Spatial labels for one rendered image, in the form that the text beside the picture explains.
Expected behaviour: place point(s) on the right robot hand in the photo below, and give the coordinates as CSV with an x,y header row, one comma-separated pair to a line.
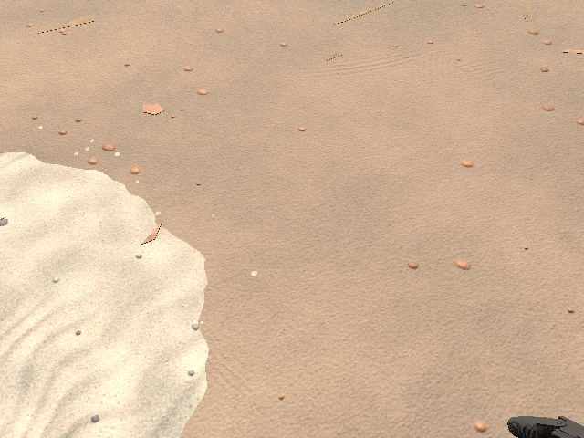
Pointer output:
x,y
543,427

